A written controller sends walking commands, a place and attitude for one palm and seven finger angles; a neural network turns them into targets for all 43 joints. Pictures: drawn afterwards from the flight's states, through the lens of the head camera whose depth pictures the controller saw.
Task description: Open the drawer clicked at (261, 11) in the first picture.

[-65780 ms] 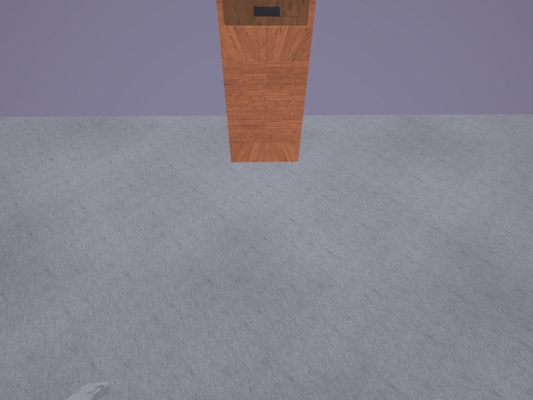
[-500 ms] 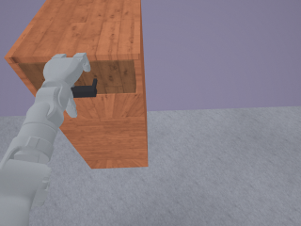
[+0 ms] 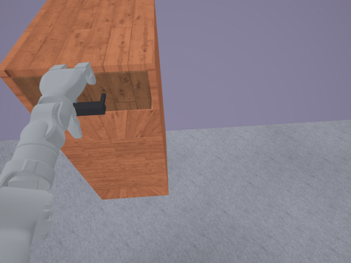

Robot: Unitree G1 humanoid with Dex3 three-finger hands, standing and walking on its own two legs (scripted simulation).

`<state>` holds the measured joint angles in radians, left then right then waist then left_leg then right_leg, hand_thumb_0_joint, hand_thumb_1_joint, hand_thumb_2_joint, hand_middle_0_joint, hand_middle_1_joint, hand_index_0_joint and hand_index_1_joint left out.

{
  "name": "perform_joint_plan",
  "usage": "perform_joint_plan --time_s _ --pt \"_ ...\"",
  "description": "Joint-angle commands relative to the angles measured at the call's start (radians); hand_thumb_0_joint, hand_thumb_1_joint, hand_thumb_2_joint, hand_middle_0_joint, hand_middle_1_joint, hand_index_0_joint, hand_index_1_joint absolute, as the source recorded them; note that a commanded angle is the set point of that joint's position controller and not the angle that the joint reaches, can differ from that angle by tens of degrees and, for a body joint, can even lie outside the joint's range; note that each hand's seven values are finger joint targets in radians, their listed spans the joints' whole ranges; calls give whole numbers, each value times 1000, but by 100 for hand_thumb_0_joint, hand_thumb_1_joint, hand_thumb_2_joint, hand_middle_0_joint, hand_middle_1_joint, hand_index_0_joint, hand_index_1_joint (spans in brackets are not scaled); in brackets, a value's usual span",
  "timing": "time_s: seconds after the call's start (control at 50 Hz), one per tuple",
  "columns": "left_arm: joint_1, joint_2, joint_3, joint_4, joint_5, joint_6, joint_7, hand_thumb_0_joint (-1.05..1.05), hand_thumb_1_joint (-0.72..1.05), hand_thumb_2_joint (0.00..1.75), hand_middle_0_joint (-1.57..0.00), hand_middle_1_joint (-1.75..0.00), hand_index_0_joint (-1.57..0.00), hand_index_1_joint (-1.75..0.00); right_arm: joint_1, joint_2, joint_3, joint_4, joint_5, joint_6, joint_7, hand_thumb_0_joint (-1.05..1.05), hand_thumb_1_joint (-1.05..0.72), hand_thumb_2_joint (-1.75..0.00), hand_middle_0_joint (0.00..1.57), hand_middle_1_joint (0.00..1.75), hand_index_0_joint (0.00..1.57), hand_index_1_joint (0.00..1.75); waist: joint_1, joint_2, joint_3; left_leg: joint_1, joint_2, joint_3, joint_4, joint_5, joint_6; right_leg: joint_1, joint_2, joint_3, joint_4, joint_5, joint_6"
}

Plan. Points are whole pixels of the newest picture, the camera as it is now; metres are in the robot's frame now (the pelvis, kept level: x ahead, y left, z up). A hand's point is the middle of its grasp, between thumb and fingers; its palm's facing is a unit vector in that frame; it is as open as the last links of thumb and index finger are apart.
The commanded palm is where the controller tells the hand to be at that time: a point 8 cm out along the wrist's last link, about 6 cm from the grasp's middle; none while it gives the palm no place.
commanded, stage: re-aim the fingers above the handle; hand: left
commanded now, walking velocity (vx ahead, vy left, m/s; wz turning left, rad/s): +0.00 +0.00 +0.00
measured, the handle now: (86, 103) +0.52 +0.24 +0.06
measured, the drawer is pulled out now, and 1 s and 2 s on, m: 0.00 0.00 0.00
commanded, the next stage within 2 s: lower the fingers behind the handle in 1.38 s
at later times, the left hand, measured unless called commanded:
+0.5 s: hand (90, 96) +0.48 +0.20 +0.12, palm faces +0.05 -0.05 -1.00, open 13.8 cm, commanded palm +0.44 +0.22 +0.18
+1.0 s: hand (90, 99) +0.46 +0.20 +0.13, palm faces +0.04 -0.03 -1.00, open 13.8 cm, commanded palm +0.44 +0.22 +0.18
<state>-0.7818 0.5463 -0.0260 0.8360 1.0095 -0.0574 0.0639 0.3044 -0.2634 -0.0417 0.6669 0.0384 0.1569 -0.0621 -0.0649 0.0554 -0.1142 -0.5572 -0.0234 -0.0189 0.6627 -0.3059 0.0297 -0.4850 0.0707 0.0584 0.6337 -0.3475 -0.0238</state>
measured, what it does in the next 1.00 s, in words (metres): stands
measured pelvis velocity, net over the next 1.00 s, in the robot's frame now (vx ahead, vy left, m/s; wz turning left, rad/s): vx -0.01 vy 0.00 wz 0.02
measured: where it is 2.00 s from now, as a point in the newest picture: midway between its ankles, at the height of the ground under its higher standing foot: outside the picture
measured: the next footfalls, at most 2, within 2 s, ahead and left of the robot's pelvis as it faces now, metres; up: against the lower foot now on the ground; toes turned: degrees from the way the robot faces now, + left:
none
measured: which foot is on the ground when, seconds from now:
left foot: down 0.00-1.00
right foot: down 0.00-1.00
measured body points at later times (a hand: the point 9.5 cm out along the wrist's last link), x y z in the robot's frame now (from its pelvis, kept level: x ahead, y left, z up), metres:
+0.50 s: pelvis +0.00 +0.01 +0.00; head +0.04 +0.00 +0.45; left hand +0.47 +0.20 +0.17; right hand +0.07 -0.25 -0.14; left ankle +0.01 +0.10 -0.72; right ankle -0.03 -0.11 -0.72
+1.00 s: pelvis -0.01 +0.00 +0.00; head +0.03 -0.02 +0.45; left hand +0.45 +0.20 +0.18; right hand +0.08 -0.27 -0.12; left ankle +0.01 +0.10 -0.72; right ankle -0.03 -0.11 -0.72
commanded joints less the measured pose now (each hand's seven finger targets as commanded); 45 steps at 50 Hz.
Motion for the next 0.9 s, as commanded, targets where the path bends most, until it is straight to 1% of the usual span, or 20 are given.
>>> perform_joint_plan --time_s 0.0,0.04,0.1,0.2,0.24,0.28,0.3,0.34,0.38,0.4,0.42,0.44,0.54,0.6,0.64,0.7,0.74,0.8,0.86,0.88 --pt "-455 287 81 -186 -3 36 60 0 -50 30 -30 -120 -30 -120 20 -143 -46 -99 2 -31 -1 0 -90 -90 20 30 20 30 11 -18 -373 240 -1 45 -30 365 25 140 -14 -39 -69 398 -14" --pt "-434 265 58 -193 -5 49 49 0 -50 30 -30 -120 -30 -120 25 -144 -50 -98 5 -31 0 0 -90 -90 20 30 20 30 5 -10 -381 268 0 43 -29 370 26 126 -11 -43 -71 394 -12" --pt "-493 160 -40 -226 -24 51 13 0 -50 30 -30 -120 -30 -120 27 -144 -53 -95 7 -33 -2 0 -90 -90 20 30 20 30 -36 -27 -340 304 4 31 -34 350 29 73 -10 -47 -94 347 -9" --pt "-581 120 -75 -307 -37 15 -6 0 -50 30 -30 -120 -30 -120 30 -138 -56 -85 0 -46 -6 0 -90 -90 20 30 20 30 -45 37 -343 395 9 -1 -31 379 21 -10 -2 -65 -87 277 -20" --pt "-597 135 -51 -259 -32 16 13 0 -50 30 -30 -120 -30 -120 34 -135 -51 -71 -1 -48 -4 0 -90 -90 20 30 20 30 -38 38 -312 376 9 -9 -33 352 16 -39 0 -72 -78 247 -23" --pt "-584 222 29 -197 -21 31 41 0 -50 30 -30 -120 -30 -120 32 -140 -41 -68 -1 -44 -3 0 -90 -90 20 30 20 30 -18 2 -307 321 7 -6 -39 323 14 -12 -3 -73 -69 242 -26" --pt "-608 228 36 -189 -18 36 56 0 -50 30 -30 -120 -30 -120 32 -143 -38 -67 -5 -43 -2 0 -90 -90 20 30 20 30 -14 -5 -331 309 7 -6 -42 333 12 6 -4 -70 -67 249 -27" --pt "-600 154 2 -168 -10 62 90 0 -50 30 -30 -120 -30 -120 29 -127 -40 -69 -6 -48 12 0 -90 -90 20 30 20 30 -7 12 -357 320 9 -3 -34 357 6 -4 -1 -80 -48 258 -29" --pt "-571 194 44 -167 10 91 113 0 -50 30 -30 -120 -30 -120 27 -133 -41 -76 -14 -46 21 0 -90 -90 20 30 20 30 22 45 -421 346 15 -1 -29 422 -3 17 0 -82 -32 290 -32" --pt "-536 236 85 -147 18 108 118 0 -50 30 -30 -120 -30 -120 25 -138 -42 -81 -19 -41 21 0 -90 -90 20 30 20 30 37 12 -452 333 14 5 -24 459 0 65 0 -77 -31 328 -32" --pt "-511 231 74 -131 26 127 118 0 -50 30 -30 -120 -30 -120 23 -135 -36 -91 -16 -36 23 0 -90 -90 20 30 20 30 40 3 -456 310 12 11 -24 458 1 87 -3 -75 -25 348 -28" --pt "-515 197 46 -136 28 142 115 0 -50 30 -30 -120 -30 -120 17 -133 -37 -94 -14 -33 24 0 -90 -90 20 30 20 30 28 -18 -437 304 15 16 -24 457 4 82 -3 -76 -28 358 -24" --pt "-453 234 72 -177 19 170 91 0 -50 30 -30 -120 -30 -120 -3 -140 -41 -110 -6 -21 13 0 -90 -90 20 30 20 30 33 -94 -428 280 12 33 -43 430 20 166 -10 -60 -56 407 -15" --pt "-449 146 -15 -226 -4 160 48 0 -50 30 -30 -120 -30 -120 -19 -139 -41 -119 2 -26 7 0 -90 -90 20 30 20 30 5 -89 -365 287 10 34 -59 390 26 151 -15 -56 -89 386 -11" --pt "-452 129 -38 -229 -10 148 24 0 -50 30 -30 -120 -30 -120 -22 -139 -40 -111 6 -30 2 0 -90 -90 20 30 20 30 -3 -63 -305 300 10 28 -70 334 27 103 -13 -57 -102 324 -11" --pt "-501 80 -91 -311 -28 107 -4 0 -50 30 -30 -120 -30 -120 -20 -130 -45 -109 4 -41 -4 0 -90 -90 20 30 20 30 -23 -30 -312 348 9 23 -69 317 29 86 -15 -52 -117 289 -14" --pt "-504 79 -93 -298 -29 85 -7 0 -50 30 -30 -120 -30 -120 -22 -125 -41 -101 5 -46 -8 0 -90 -90 20 30 20 30 -19 8 -285 350 2 19 -69 293 26 58 -13 -53 -114 267 -18" --pt "-593 95 -85 -257 -27 62 10 0 -50 30 -30 -120 -30 -120 -17 -125 -37 -80 7 -54 -11 0 -90 -90 20 30 20 30 -37 -10 -223 320 6 3 -83 216 20 4 -14 -60 -119 173 -20" --pt "-628 176 -13 -228 -11 57 58 0 -50 30 -30 -120 -30 -120 -11 -129 -32 -74 3 -67 -12 0 -90 -90 20 30 20 30 -15 2 -288 298 -2 8 -75 198 18 23 -17 -51 -101 171 -21" --pt "-631 173 -13 -222 -9 58 73 0 -50 30 -30 -120 -30 -120 -10 -124 -30 -76 2 -69 -10 0 -90 -90 20 30 20 30 -12 18 -310 299 -6 13 -71 210 17 36 -17 -50 -96 186 -23"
